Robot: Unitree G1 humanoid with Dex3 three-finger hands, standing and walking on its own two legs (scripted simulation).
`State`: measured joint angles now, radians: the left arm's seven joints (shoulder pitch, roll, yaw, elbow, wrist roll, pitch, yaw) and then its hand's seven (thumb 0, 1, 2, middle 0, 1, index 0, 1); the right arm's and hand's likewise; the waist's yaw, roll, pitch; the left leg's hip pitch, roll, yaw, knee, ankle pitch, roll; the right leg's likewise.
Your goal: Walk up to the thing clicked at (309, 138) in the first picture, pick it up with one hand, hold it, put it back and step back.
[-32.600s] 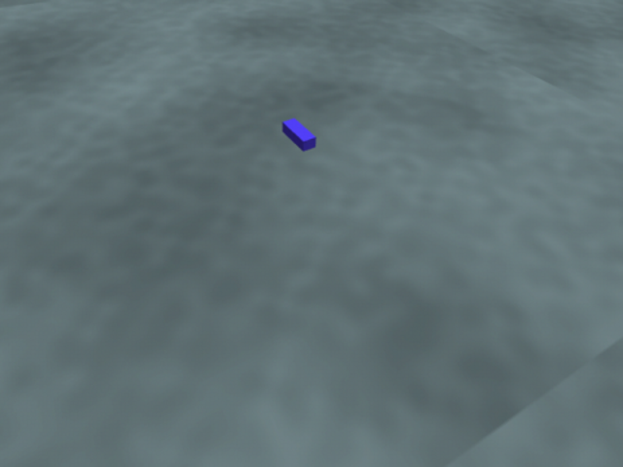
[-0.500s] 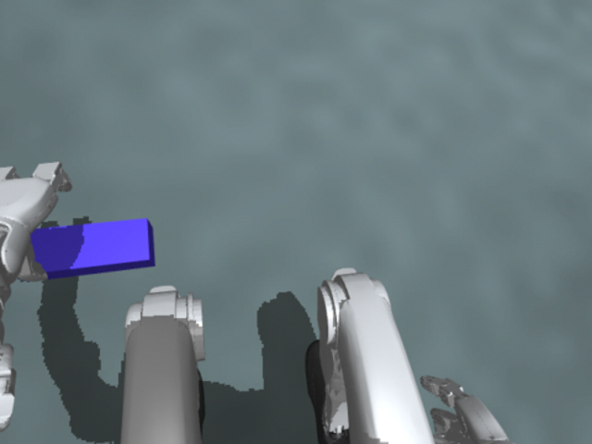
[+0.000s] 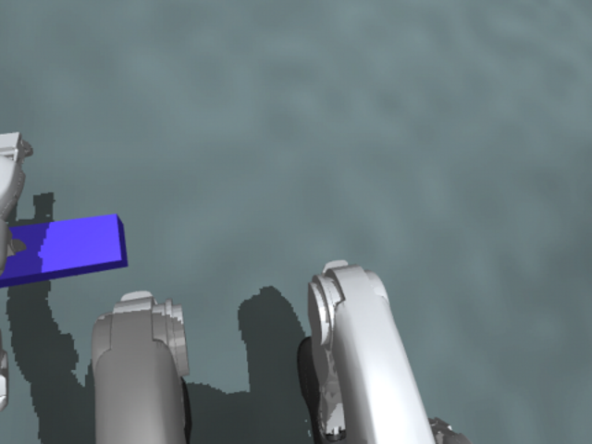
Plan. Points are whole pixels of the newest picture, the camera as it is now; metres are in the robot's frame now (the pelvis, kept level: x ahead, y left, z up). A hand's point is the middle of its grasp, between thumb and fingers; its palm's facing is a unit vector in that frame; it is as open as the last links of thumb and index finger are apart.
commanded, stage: home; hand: left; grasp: from above
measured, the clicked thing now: (49, 251) +0.42 +0.32 -0.30
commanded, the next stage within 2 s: none
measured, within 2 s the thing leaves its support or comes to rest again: neither
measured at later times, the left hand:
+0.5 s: hand out of the picture +0.29 +0.26 +0.08, palm faces -0.18 -0.75 -0.64, open 7.7 cm
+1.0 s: hand out of the picture +0.23 +0.20 +0.30, palm faces +0.18 -0.96 -0.22, open 7.4 cm
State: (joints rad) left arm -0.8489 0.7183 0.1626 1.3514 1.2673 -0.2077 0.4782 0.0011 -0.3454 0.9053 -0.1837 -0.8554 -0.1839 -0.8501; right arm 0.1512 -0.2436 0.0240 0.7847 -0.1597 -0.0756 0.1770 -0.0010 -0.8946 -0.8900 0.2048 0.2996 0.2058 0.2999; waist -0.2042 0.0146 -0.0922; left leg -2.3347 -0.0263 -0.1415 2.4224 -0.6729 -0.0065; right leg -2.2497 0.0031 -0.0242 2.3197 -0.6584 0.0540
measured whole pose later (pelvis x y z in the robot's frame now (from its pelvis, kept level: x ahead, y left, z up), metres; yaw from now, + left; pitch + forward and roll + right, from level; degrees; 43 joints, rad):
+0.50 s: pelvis +0.01 -0.01 +0.18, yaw +4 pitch +30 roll -5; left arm -0.09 0.43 0.06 0.31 0.41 0.10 0.02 0.01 0.82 0.89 -0.22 -0.31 -0.22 -0.32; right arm 0.05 -0.29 -0.04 0.56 0.02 -0.05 0.04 0.00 -0.90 -0.89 0.20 0.30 0.20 0.30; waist -0.04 0.01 -0.19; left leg -1.74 0.01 -0.10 1.86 -0.65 -0.02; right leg -1.69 -0.02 -0.03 1.79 -0.63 0.05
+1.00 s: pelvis +0.07 +0.00 +0.36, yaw +7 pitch +16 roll -4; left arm 0.42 0.24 0.05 -0.11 -0.07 0.47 0.08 0.01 0.90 0.89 -0.20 -0.30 -0.21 -0.30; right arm 0.29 -0.20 0.06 0.51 0.04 -0.16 -0.16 0.01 -0.90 -0.89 0.21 0.30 0.21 0.30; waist -0.07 0.04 -0.18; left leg -0.93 0.03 -0.08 1.19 -0.54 -0.02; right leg -0.88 -0.01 -0.05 1.11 -0.51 0.03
